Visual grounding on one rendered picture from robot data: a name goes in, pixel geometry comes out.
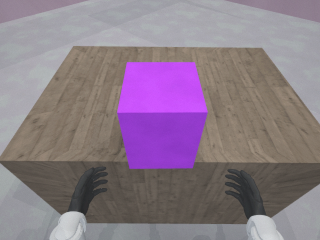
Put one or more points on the robot right forearm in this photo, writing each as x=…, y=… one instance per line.
x=262, y=227

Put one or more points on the carton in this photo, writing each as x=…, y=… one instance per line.
x=162, y=113

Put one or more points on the robot left forearm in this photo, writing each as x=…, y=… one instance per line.
x=71, y=226

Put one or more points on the robot left hand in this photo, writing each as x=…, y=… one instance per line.
x=84, y=190

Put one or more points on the robot right hand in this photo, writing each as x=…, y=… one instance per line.
x=249, y=196

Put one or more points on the pedestal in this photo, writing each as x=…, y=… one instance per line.
x=256, y=122

